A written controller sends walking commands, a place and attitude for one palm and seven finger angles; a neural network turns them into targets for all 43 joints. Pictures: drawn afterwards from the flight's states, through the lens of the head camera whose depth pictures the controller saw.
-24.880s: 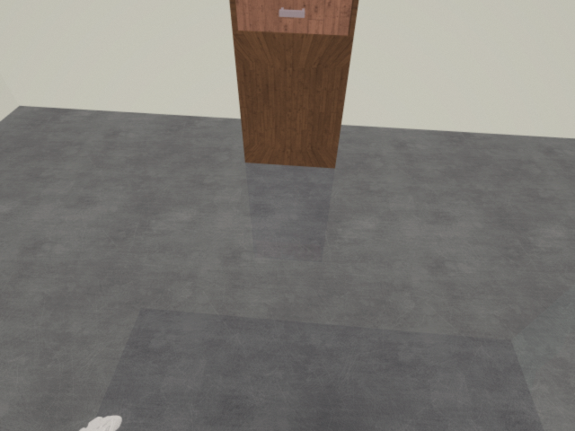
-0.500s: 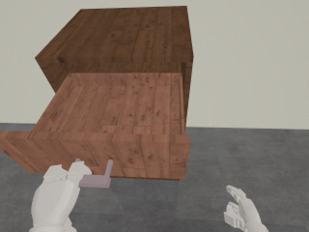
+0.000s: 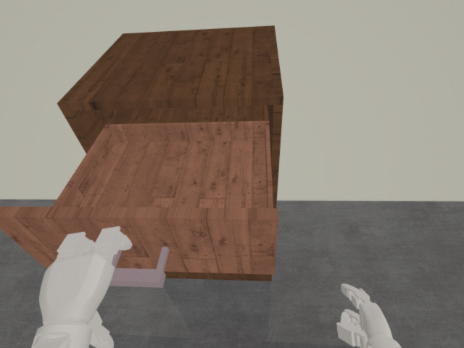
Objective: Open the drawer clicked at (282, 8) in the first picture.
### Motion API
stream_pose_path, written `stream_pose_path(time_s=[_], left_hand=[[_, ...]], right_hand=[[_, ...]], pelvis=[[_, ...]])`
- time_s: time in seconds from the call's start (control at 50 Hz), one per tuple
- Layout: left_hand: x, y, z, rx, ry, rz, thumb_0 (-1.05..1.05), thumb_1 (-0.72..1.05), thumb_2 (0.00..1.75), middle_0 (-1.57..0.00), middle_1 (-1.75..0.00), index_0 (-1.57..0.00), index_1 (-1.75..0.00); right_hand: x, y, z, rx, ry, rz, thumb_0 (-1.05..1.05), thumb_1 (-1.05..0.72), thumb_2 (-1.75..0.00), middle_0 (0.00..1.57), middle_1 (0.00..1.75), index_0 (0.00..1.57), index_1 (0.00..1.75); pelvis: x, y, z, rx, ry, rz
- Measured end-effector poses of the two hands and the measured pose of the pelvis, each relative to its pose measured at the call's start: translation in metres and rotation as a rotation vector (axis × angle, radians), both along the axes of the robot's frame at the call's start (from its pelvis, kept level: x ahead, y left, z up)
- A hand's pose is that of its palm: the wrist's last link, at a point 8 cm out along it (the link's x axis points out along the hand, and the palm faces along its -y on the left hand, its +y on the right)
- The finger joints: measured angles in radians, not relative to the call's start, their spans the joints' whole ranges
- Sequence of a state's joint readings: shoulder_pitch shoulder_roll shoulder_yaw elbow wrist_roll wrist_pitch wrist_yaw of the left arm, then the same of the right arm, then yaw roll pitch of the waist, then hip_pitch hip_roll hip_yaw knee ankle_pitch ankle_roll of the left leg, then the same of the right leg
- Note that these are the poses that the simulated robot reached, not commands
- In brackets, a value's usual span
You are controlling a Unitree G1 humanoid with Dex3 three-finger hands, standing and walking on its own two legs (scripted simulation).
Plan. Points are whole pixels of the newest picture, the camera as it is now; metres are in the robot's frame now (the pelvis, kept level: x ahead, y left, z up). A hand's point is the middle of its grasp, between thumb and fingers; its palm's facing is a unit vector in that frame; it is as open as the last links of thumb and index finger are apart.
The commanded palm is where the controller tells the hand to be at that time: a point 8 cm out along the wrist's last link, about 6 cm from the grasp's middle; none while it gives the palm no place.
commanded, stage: lift the hand off the handle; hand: left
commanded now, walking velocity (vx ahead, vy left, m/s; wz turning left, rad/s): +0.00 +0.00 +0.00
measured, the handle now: (136, 265) +0.23 +0.20 +0.05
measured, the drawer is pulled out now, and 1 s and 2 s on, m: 0.30 0.30 0.30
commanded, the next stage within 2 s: draw the hand back to the body in 1.02 s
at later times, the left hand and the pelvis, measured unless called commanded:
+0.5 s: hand (81, 267) +0.18 +0.24 +0.12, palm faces +0.09 -0.12 -0.99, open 13.4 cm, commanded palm +0.16 +0.24 +0.19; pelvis +0.00 +0.01 +0.02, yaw +1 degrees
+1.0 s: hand (70, 227) +0.20 +0.23 +0.19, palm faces +0.20 -0.11 -0.97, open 13.9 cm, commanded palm +0.16 +0.23 +0.25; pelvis -0.01 +0.01 +0.02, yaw +1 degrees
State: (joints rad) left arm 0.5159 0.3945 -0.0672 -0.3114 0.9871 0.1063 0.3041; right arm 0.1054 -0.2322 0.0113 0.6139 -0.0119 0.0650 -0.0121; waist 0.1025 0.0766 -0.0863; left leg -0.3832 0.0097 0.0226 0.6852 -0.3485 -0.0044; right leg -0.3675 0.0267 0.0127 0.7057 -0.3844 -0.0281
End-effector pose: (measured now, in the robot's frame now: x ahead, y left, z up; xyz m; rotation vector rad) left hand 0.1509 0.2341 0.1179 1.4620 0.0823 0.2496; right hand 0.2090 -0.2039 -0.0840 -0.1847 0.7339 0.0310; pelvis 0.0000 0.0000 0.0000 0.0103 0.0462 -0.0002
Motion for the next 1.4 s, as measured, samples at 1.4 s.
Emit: stream_pose_path(time_s=[1.4], left_hand=[[0.006,0.013,0.118,0.025,-0.03,-0.04,0.0,-0.49,0.3,-0.32,-1.2,-0.32,-1.2]], right_hand=[[0.017,0.016,0.029,0.055,-0.052,0.086,0.01,-0.91,-0.9,0.2,0.3,0.19,0.3]], pelvis=[[-0.007,-0.003,0.02,-0.006,-0.1,0.029]])
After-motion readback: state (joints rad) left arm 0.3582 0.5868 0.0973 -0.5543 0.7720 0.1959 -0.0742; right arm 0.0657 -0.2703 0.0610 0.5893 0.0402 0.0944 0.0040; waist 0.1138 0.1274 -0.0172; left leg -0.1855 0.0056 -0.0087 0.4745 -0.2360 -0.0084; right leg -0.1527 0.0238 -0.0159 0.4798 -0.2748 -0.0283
